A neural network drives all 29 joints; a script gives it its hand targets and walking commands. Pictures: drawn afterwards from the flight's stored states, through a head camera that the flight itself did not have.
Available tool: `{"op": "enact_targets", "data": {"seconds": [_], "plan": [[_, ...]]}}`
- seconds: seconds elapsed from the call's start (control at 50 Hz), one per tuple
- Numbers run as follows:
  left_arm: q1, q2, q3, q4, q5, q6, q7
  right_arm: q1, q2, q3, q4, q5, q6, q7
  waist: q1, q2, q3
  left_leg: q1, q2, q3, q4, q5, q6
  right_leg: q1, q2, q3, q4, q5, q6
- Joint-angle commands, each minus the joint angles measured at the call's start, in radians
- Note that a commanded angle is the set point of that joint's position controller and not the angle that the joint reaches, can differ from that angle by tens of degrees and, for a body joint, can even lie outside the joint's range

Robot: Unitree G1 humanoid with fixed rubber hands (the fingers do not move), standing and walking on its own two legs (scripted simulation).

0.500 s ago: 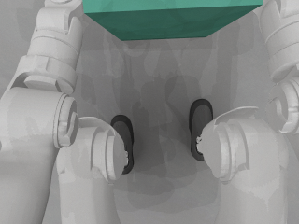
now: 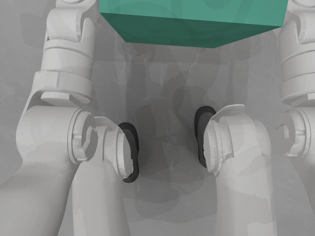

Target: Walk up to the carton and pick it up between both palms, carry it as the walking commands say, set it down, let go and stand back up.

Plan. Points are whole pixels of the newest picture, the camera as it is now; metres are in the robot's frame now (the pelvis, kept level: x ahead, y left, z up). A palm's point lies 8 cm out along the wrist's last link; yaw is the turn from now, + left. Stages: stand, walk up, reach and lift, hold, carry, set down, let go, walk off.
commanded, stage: reach and lift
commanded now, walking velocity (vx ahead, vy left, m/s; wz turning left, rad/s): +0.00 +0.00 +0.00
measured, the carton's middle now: out of the picture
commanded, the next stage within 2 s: none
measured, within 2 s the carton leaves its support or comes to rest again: neither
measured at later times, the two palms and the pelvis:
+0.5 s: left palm out of the picture +0.56 +0.11 -0.09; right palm out of the picture +0.53 -0.22 -0.10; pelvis -0.01 -0.01 +0.04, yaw +0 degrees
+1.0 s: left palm out of the picture +0.54 +0.11 -0.02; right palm out of the picture +0.52 -0.22 -0.03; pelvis -0.02 -0.01 +0.08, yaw +0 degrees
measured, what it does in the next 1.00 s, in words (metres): rises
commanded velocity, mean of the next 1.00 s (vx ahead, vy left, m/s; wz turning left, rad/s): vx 0.00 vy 0.00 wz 0.00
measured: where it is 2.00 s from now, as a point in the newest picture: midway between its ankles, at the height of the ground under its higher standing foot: (167, 154)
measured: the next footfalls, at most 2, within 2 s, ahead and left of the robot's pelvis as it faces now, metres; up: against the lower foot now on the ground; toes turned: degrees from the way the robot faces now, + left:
none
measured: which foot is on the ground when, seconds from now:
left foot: down 0.00-1.00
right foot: down 0.00-1.00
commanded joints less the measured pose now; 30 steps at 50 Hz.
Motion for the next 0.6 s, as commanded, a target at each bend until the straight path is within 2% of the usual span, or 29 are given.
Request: {"op": "enact_targets", "data": {"seconds": [0.0,0.04,0.1,0.2,0.3,0.44,0.5,0.58], "plan": [[-0.646,-0.964,-0.260,-0.202,-0.046,-0.035,-0.292,-0.890,1.033,0.409,-0.347,0.096,-0.015,0.298,0.029,-0.112,-1.928,0.498,-0.102,0.178,-0.239,0.186,0.059,0.824,0.078,-0.192,-0.176,0.231,-0.021],[-0.677,-0.958,-0.253,-0.215,-0.040,-0.028,-0.307,-0.887,1.059,0.425,-0.346,0.089,0.001,0.294,0.030,-0.143,-1.949,0.470,-0.099,0.187,-0.256,0.145,0.061,0.878,0.077,-0.183,-0.200,0.215,-0.019],[-0.777,-0.944,-0.296,-0.309,-0.064,-0.021,-0.321,-0.871,1.095,0.425,-0.351,0.082,0.027,0.278,0.009,-0.143,-2.094,0.497,-0.101,0.192,-0.264,0.156,0.054,0.984,0.077,-0.175,-0.214,0.250,-0.017],[-0.781,-0.963,-0.351,-0.355,-0.082,0.006,-0.338,-0.781,1.145,0.416,-0.326,0.061,0.064,0.261,-0.019,-0.102,-2.208,0.509,-0.107,0.202,-0.276,0.204,0.041,1.071,0.089,-0.165,-0.234,0.320,-0.023],[-0.701,-1.010,-0.352,-0.346,-0.070,0.027,-0.356,-0.767,1.161,0.413,-0.370,0.048,0.073,0.270,-0.013,-0.065,-2.248,0.530,-0.110,0.196,-0.297,0.262,0.039,1.070,0.096,-0.160,-0.245,0.367,-0.028],[-0.725,-1.033,-0.401,-0.446,-0.081,0.040,-0.335,-0.787,1.153,0.442,-0.450,0.061,0.089,0.283,-0.028,-0.056,-2.407,0.678,-0.115,0.170,-0.322,0.358,0.033,1.073,0.100,-0.176,-0.257,0.429,-0.028],[-0.745,-1.037,-0.424,-0.472,-0.085,0.054,-0.319,-0.814,1.130,0.455,-0.478,0.072,0.100,0.287,-0.025,-0.041,-2.444,0.755,-0.116,0.156,-0.340,0.358,0.032,1.046,0.099,-0.186,-0.266,0.401,-0.029],[-0.709,-1.063,-0.414,-0.436,-0.074,0.086,-0.310,-0.857,1.105,0.447,-0.498,0.068,0.116,0.293,-0.033,-0.049,-2.420,0.784,-0.115,0.144,-0.377,0.290,0.036,1.005,0.096,-0.195,-0.295,0.313,-0.031]]}}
